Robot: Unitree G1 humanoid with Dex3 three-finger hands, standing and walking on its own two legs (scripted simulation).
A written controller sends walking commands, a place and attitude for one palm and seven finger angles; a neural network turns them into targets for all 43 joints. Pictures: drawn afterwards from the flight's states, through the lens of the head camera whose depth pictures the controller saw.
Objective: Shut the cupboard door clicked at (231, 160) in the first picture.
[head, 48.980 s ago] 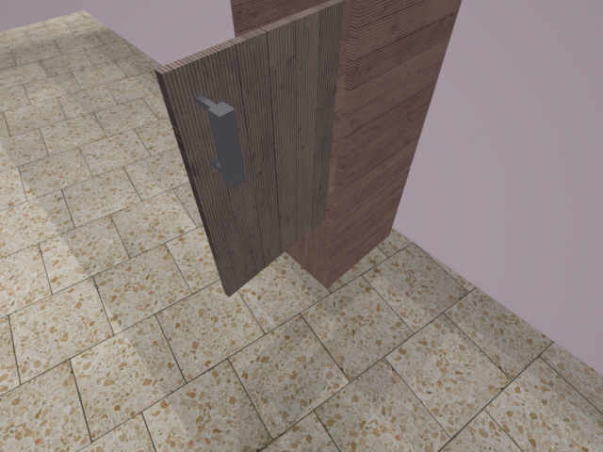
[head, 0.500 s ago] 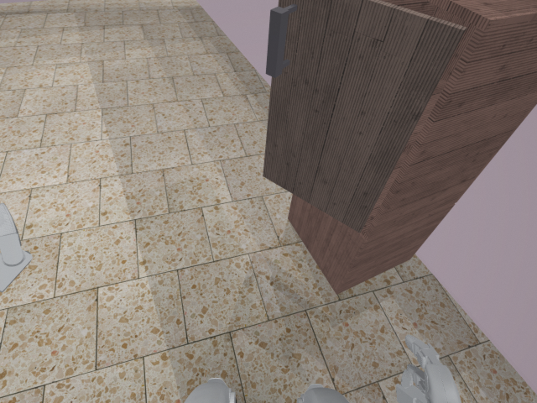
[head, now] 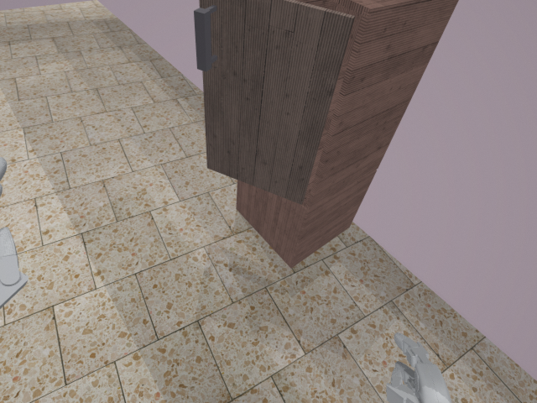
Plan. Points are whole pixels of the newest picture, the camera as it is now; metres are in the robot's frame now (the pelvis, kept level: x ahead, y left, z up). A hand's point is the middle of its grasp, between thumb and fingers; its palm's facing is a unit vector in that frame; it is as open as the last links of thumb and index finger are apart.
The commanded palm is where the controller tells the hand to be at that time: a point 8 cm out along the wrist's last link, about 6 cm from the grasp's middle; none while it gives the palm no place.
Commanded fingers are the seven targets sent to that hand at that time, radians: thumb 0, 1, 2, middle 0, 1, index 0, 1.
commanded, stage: stop stepping back and stand still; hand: left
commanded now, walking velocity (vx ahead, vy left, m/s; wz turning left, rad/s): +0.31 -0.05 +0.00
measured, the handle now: (208, 38) +0.89 +0.16 +0.13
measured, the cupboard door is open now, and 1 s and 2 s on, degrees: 27 27 27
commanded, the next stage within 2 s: let the arm hang, fingers relaxed in 0.54 s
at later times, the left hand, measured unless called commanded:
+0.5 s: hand out of the picture +0.14 +0.27 +0.17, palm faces +0.43 -0.77 -0.47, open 7.4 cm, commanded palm +0.08 +0.31 +0.18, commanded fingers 0.00 0.90 0.90 -0.20 -0.30 -0.20 -0.30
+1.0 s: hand out of the picture -0.01 +0.20 -0.18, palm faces +0.06 -0.98 -0.16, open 6.9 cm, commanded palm none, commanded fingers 0.00 0.90 0.90 -0.20 -0.30 -0.20 -0.30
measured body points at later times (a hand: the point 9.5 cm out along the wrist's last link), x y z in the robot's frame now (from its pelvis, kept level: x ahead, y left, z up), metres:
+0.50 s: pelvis -0.06 +0.01 -0.01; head -0.08 +0.02 +0.44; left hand +0.11 +0.31 +0.19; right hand +0.07 -0.21 -0.10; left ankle -0.03 +0.13 -0.74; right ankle -0.06 -0.07 -0.74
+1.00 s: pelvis -0.05 +0.02 +0.00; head -0.03 +0.05 +0.45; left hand -0.01 +0.26 -0.16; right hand +0.05 -0.23 -0.12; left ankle -0.03 +0.13 -0.74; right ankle -0.06 -0.07 -0.74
